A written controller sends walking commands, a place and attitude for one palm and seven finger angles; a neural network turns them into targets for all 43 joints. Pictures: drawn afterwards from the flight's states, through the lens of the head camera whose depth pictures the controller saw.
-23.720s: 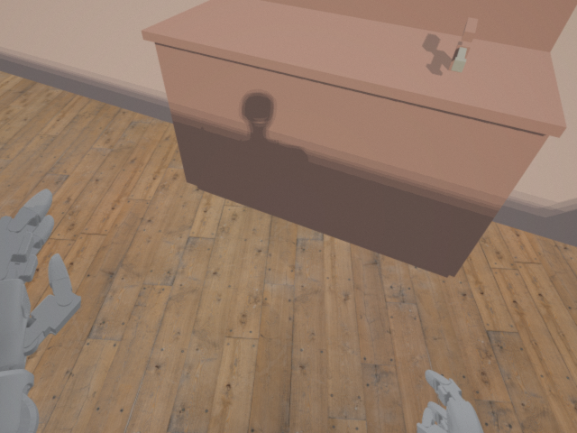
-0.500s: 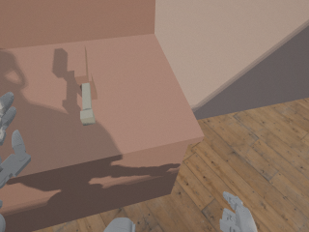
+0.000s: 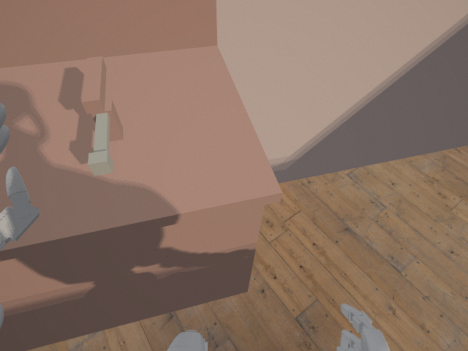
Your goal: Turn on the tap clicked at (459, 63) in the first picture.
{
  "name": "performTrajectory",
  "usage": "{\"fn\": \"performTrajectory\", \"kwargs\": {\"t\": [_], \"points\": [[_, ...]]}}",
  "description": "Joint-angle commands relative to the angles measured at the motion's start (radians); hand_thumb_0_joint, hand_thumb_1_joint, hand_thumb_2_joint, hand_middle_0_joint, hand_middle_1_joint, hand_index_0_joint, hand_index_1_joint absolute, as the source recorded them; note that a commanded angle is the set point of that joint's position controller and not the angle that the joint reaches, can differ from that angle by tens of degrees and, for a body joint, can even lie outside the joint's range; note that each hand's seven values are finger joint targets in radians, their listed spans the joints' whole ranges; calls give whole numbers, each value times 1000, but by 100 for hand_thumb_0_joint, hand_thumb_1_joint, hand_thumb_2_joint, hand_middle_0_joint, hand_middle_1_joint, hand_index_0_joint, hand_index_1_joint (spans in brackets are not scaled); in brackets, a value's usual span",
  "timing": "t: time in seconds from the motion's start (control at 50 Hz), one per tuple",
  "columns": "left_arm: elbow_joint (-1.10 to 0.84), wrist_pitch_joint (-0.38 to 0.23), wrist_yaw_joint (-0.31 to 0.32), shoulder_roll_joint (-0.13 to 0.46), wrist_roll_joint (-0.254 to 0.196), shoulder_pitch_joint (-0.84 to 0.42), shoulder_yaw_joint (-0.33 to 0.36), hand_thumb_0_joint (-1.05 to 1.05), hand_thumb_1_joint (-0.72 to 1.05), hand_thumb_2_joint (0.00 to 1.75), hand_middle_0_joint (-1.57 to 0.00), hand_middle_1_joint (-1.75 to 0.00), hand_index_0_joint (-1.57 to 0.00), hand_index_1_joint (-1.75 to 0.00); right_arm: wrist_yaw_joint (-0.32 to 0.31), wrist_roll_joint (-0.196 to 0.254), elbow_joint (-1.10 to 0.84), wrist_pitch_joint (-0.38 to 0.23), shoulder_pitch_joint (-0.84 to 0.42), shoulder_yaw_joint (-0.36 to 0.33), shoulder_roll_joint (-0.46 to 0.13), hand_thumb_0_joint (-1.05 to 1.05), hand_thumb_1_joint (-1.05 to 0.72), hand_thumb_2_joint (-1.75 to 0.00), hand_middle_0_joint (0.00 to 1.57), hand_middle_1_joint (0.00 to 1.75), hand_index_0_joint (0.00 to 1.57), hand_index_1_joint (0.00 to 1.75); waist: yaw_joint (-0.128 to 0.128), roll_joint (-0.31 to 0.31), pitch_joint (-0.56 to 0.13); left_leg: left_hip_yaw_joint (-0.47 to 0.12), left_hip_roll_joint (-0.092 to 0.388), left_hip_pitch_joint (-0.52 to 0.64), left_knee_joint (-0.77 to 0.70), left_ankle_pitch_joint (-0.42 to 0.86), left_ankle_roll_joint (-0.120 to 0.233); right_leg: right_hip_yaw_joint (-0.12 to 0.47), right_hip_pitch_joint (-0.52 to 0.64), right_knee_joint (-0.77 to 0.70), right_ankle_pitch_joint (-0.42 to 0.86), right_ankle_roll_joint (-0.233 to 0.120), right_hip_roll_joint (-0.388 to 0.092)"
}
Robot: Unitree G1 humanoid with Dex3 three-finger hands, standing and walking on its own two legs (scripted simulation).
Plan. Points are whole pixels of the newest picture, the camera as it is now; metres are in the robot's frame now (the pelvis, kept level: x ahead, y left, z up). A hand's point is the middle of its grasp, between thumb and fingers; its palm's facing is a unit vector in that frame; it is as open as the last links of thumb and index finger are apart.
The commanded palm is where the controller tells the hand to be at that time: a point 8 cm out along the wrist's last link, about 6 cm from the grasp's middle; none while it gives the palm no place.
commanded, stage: shuffle to correct the standing spot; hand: left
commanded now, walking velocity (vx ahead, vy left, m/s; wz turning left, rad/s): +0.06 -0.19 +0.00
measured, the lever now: (100, 163) +0.35 +0.26 +0.13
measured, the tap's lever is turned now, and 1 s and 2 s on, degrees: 0 0 0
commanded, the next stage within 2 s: come to a stop and stand still in 0.24 s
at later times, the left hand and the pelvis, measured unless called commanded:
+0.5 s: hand (118, 216) +0.24 +0.17 +0.17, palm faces +0.39 -0.84 -0.38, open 7.4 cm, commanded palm +0.18 +0.20 +0.20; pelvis +0.02 -0.07 +0.02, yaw -1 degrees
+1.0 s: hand (122, 211) +0.24 +0.17 +0.18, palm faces +0.27 -0.88 -0.40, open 7.4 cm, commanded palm +0.18 +0.22 +0.20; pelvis +0.00 -0.05 +0.02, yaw -5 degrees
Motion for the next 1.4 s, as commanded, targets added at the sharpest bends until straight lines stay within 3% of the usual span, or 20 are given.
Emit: {"fn": "performTrajectory", "kwargs": {"t": [0.0, 0.04, 0.08, 0.1, 0.18, 0.28, 0.34, 0.36, 0.42, 0.56, 0.72, 0.74, 0.76, 0.78, 0.84, 0.94, 0.96, 1.08, 1.24, 1.38], "points": [[-155, -14, 28, 154, -22, -108, 40, 0, 90, 90, -20, -30, -20, -30, -15, 19, -154, -49, -116, -58, -99, 0, -90, -90, 20, 30, 20, 30, -48, -365, -96, 35, -89, 95, 101, -63, 25, 262, -84, -278, 116, -249, -255], [-214, -21, 27, 156, -28, -74, 52, 0, 90, 90, -20, -30, -20, -30, -22, 9, -151, -22, -133, -43, -85, 0, -90, -90, 20, 30, 20, 30, -69, -101, -104, 84, -126, 218, -283, 40, 17, 62, -97, -68, 5, -151, -119], [-373, -52, 29, 179, -22, -65, 74, 0, 90, 90, -20, -30, -20, -30, -24, -9, -188, -34, -148, -66, -121, 0, -90, -90, 20, 30, 20, 30, -35, 318, -142, -361, 132, 388, -587, 260, 96, 1, -281, 329, -201, -49, 48], [-376, -60, 24, 221, -21, -63, 101, 0, 90, 90, -20, -30, -20, -30, -20, -32, -180, -38, -161, -58, -95, 0, -90, -90, 20, 30, 20, 30, -55, 368, -125, -502, 188, 317, -651, 231, 120, 90, -277, 494, -211, -43, 45], [-373, -66, 27, 199, -6, 51, 104, 0, 90, 90, -20, -30, -20, -30, 11, -27, -176, -33, -130, -64, -106, 0, -90, -90, 20, 30, 20, 30, -19, 219, -168, -174, 135, 326, -480, 486, 145, 62, -203, 287, -125, -59, -1], [-115, -32, 3, 155, -22, 102, 98, 0, 90, 90, -20, -30, -20, -30, -3, -2, -187, -22, -67, -58, -124, 0, -90, -90, 20, 30, 20, 30, -47, 53, -183, -29, 67, 123, -296, 280, 62, -23, 168, -237, 132, -64, 35], [-8, -37, 15, 180, -25, 22, 110, 0, 90, 90, -20, -30, -20, -30, -4, 1, -150, -51, -53, -61, -106, 0, -90, -90, 20, 30, 20, 30, -69, -210, -184, 86, -84, 7, -52, 31, 22, 129, 199, -244, 360, -143, -144], [11, -11, 12, 122, -36, 55, 55, 0, 90, 90, -20, -30, -20, -30, -7, 21, -165, -54, -73, -76, -113, 0, -90, -90, 20, 30, 20, 30, -58, -379, -186, 62, -135, 9, 37, -3, 7, 336, 147, -300, 331, -194, -212], [-127, -31, 31, 135, -25, 19, 37, 0, 90, 90, -20, -30, -20, -30, -21, 4, -150, -47, -131, -36, -100, 0, -90, -90, 20, 30, 20, 30, -42, -206, -126, 27, -98, 47, -30, -37, 32, 306, 63, -327, 210, -226, -265], [-269, -61, 72, 192, -3, 11, 88, 0, 90, 90, -20, -30, -20, -30, -61, -11, -156, -79, -165, -36, -109, 0, -90, -90, 20, 30, 20, 30, -19, 140, -175, -82, -1, 268, -467, 385, 75, 130, 120, -181, 223, -74, -90], [-77, -23, 56, 98, -19, 76, 22, 0, 90, 90, -20, -30, -20, -30, -52, -5, -163, -58, -116, -41, -121, 0, -90, -90, 20, 30, 20, 30, -36, -114, -178, -17, -71, 197, -401, 228, 45, 173, 156, -282, 204, -94, -134], [-272, -123, 34, 850, 104, -940, 560, 0, 90, 90, -20, -30, -20, -30, -67, -51, -134, -121, -34, -67, -154, 0, -90, -90, 20, 30, 20, 30, 23, -258, -42, 112, -126, 84, -294, 296, 32, 204, 48, -353, 496, -1, -91], [120, -107, 9, 532, 28, -771, 345, 0, 90, 90, -20, -30, -20, -30, -69, -9, -49, -115, -65, -40, -82, 0, -90, -90, 20, 30, 20, 30, -27, -134, -98, 82, -115, 188, -368, 277, 22, 186, 53, -271, 486, -112, -199], [258, -97, -21, 269, 20, -451, 148, 0, 90, 90, -20, -30, -20, -30, -54, -25, -86, -131, -63, -49, -114, 0, -90, -90, 20, 30, 20, 30, 2, -77, -222, 79, -120, 282, -421, 300, 16, 241, 115, -188, 540, -110, -154], [96, -93, -45, 40, -11, -69, -87, 0, 90, 90, -20, -30, -20, -30, 2, 2, -148, -120, -84, -50, -133, 0, -90, -90, 20, 30, 20, 30, 20, -7, -257, 69, -74, 280, -449, 344, 60, 165, 164, -191, 343, -3, -91], [-51, -78, -11, 171, 1, 9, 55, 0, 90, 90, -20, -30, -20, -30, -9, -11, -190, -110, -120, -39, -134, 0, -90, -90, 20, 30, 20, 30, 10, -218, -204, 37, -76, 197, -467, 140, 54, 147, 104, -266, 36, -42, -61], [-92, -83, 1, 254, -1, -30, 136, 0, 90, 90, -20, -30, -20, -30, -21, -14, -190, -104, -126, -35, -136, 0, -90, -90, 20, 30, 20, 30, 4, -204, -188, 40, -86, 204, -464, 115, 50, 156, 66, -285, -22, -52, -66], [-126, -130, -3, 188, 8, -186, 93, 0, 90, 90, -20, -30, -20, -30, -49, -24, -190, -139, -124, -26, -136, 0, -90, -90, 20, 30, 20, 30, -7, 88, -137, -15, -37, 91, -591, -92, 77, 107, 125, -179, -17, -56, -8], [-11, -142, -15, 68, 29, -129, -28, 0, 90, 90, -20, -30, -20, -30, -27, -25, -152, -174, -94, -28, -139, 0, -90, -90, 20, 30, 20, 30, -4, -5, -112, -23, -42, 97, -606, -78, 63, 100, 115, -192, 27, -53, 6], [-33, -140, -12, 114, 26, -154, 17, 0, 90, 90, -20, -30, -20, -30, -34, -38, -157, -148, -110, -26, -133, 0, -90, -90, 20, 30, 20, 30, -6, -46, -171, 5, -73, 192, -545, 184, 33, 101, 133, -218, 179, -59, -3]]}}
